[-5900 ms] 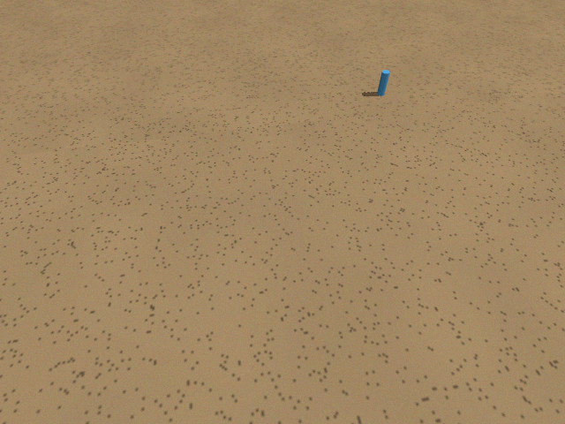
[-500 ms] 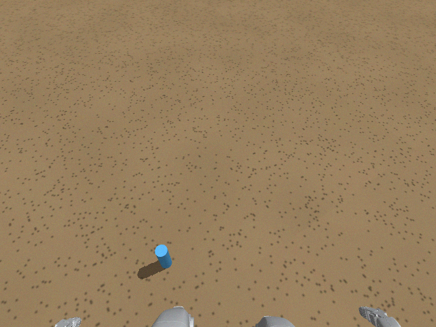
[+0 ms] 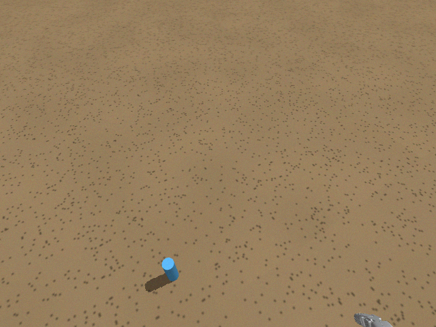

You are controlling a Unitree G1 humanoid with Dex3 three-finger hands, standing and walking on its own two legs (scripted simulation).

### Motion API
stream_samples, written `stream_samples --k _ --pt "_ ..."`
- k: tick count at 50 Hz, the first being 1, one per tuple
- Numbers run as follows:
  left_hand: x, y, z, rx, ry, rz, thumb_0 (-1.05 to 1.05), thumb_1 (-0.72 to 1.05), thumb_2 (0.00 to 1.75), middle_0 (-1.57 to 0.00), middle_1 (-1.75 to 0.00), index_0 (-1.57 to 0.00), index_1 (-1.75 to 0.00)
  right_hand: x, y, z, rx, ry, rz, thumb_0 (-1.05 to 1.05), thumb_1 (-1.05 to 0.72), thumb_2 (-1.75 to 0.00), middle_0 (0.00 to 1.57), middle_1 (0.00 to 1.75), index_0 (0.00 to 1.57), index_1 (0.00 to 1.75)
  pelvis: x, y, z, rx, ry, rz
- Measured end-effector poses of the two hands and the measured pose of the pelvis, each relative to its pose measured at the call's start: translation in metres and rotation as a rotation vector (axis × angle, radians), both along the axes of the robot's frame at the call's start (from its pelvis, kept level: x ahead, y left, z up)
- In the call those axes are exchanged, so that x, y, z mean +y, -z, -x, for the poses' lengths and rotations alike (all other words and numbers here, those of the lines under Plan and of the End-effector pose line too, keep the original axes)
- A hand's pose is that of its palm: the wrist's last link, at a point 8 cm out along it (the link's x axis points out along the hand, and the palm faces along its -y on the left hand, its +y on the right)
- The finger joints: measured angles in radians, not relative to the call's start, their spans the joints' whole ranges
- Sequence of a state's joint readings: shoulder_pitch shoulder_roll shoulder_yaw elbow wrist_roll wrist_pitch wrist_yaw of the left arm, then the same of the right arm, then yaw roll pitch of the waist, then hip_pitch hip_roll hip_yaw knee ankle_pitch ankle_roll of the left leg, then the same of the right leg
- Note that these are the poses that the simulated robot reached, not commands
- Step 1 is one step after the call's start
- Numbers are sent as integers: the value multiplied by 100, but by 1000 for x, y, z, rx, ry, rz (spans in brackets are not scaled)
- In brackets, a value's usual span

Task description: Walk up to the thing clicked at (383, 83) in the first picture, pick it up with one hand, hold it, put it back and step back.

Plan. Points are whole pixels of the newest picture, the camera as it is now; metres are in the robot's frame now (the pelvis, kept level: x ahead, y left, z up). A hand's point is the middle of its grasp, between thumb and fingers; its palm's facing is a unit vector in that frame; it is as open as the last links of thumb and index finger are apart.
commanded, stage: walk up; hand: left
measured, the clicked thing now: (170, 269) +0.43 +0.23 -0.70
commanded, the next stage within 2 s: stand in 0.60 s
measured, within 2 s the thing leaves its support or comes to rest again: neither
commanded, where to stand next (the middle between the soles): +0.10 +0.02 m, yaw +1 degrees
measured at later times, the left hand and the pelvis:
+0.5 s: hand out of the picture +0.10 +0.25 -0.15, palm faces -0.02 -0.94 -0.35, open 7.4 cm; pelvis +0.01 +0.00 +0.00, yaw +0 degrees
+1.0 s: hand out of the picture +0.10 +0.24 -0.15, palm faces -0.03 -0.95 -0.32, open 7.4 cm; pelvis +0.03 -0.01 +0.01, yaw +0 degrees
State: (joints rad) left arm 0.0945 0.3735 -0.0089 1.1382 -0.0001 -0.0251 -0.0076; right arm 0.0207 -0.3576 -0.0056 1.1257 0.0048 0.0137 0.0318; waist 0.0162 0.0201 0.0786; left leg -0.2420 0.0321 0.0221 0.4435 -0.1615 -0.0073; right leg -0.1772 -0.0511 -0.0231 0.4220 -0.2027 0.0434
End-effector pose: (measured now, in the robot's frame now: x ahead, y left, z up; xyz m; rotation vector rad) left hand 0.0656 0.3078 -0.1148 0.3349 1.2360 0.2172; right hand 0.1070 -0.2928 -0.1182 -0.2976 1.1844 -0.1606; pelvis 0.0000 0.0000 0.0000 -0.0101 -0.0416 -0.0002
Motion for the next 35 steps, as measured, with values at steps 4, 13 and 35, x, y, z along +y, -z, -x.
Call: stream_samples --k 4,13,35 --pt "-5 -2 -10 -15 6 8 1 91 90 -20 -30 -21 -30 -3 -1 4 9 13 0 0 -91 -90 20 30 20 30 -1 -2 -2 -2 2 -2" --pt "-12 -4 -28 -42 23 21 0 91 90 -20 -30 -21 -30 -9 -2 17 37 41 10 0 -91 -90 20 30 20 30 -3 -4 -6 -1 0 -3" --pt "-16 -2 -23 -14 11 25 0 91 90 -20 -30 -20 -30 -10 -3 21 45 39 11 0 -91 -90 20 30 20 30 -8 -5 -13 4 -3 -7"
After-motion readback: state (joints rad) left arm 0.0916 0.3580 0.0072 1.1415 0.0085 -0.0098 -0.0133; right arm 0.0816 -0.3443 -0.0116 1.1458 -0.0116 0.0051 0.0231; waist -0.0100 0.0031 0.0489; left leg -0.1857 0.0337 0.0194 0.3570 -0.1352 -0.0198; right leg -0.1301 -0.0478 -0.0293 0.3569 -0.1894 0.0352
